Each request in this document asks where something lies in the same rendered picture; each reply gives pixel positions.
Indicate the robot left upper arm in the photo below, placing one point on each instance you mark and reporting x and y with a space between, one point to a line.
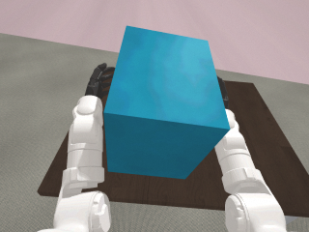
82 212

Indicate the table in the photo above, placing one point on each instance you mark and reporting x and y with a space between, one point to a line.
269 148

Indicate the right robot hand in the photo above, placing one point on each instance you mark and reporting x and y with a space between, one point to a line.
224 92

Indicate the robot left forearm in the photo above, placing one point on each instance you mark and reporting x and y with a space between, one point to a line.
85 147

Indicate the left robot hand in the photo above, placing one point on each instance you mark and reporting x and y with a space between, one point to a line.
95 85

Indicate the robot right forearm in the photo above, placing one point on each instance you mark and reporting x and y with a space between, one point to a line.
238 169

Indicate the robot right upper arm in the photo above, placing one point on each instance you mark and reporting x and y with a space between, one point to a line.
253 212

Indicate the carton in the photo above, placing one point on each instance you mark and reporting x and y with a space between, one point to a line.
164 111

